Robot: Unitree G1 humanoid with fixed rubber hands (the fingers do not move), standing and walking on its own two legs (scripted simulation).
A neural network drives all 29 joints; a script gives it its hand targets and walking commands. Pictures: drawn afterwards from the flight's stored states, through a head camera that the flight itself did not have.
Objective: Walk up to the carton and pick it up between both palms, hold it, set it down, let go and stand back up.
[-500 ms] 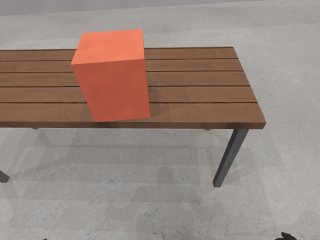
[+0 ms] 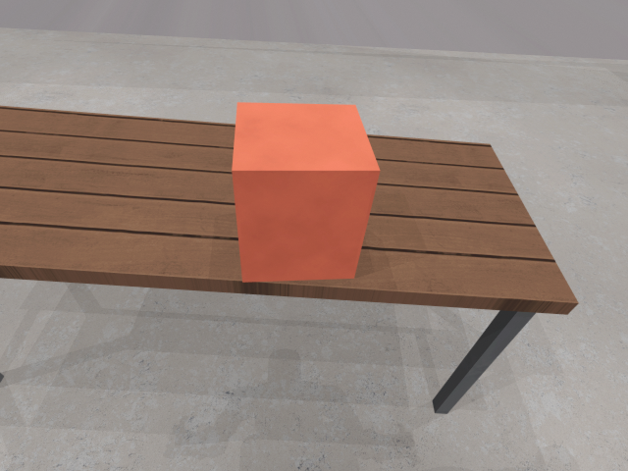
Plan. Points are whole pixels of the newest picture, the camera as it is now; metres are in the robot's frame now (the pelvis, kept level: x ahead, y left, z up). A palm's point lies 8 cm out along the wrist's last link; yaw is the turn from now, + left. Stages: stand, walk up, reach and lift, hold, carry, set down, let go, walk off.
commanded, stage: walk up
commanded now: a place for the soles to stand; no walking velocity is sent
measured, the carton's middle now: (298, 194) +0.59 +0.03 +0.03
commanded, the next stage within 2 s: none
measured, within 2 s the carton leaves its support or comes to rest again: neither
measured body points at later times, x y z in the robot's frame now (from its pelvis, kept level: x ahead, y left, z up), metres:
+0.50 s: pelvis +0.14 -0.02 -0.01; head +0.17 -0.04 +0.44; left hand +0.21 +0.33 -0.09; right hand +0.21 -0.33 -0.14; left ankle +0.05 +0.07 -0.67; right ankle +0.20 -0.09 -0.72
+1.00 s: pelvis +0.10 +0.01 -0.02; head +0.11 +0.06 +0.43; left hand +0.22 +0.32 -0.15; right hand +0.18 -0.32 -0.08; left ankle +0.12 +0.13 -0.72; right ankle +0.14 -0.13 -0.69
